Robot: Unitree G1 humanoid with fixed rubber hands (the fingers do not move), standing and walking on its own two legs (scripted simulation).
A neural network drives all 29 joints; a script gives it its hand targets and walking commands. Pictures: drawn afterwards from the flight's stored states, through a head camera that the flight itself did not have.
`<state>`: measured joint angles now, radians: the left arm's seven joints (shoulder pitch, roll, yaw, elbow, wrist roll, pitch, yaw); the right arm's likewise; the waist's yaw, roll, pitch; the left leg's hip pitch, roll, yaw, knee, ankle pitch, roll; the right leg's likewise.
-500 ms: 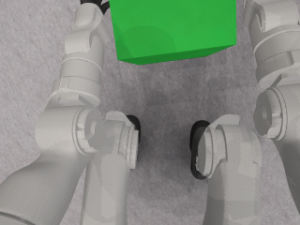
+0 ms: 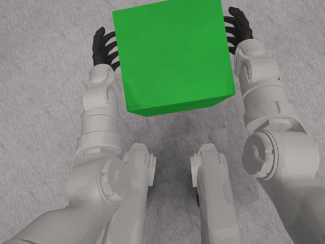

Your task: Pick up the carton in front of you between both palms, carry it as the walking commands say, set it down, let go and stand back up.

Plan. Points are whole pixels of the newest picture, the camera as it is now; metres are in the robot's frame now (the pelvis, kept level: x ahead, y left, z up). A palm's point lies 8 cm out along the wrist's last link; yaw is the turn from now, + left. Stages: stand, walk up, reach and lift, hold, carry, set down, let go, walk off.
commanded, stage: reach and lift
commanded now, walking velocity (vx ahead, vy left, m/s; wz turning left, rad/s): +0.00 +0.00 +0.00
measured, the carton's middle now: (173, 69) +0.51 -0.01 -0.15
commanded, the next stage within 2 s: none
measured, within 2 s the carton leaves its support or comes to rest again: neither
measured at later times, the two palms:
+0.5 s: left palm (64, 44) +0.47 +0.14 +0.08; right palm (277, 30) +0.48 -0.16 +0.07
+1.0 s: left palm out of the picture +0.43 +0.15 +0.24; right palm out of the picture +0.43 -0.15 +0.22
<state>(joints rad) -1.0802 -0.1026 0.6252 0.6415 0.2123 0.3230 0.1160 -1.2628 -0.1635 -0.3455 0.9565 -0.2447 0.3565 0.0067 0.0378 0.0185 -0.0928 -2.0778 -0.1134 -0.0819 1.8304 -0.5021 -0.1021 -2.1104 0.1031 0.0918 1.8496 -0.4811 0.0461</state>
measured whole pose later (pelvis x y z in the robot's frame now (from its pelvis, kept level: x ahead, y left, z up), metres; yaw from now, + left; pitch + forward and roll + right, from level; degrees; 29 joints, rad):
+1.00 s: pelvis +0.09 +0.01 +0.26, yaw -2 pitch +19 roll +0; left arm -0.40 -0.18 0.37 0.54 0.20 0.30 0.06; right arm -0.43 0.09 -0.30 0.60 -0.20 0.35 -0.04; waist 0.02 0.02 -0.20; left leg -0.85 -0.07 -0.14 0.89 -0.38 -0.03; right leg -0.86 0.07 0.13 0.89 -0.36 0.03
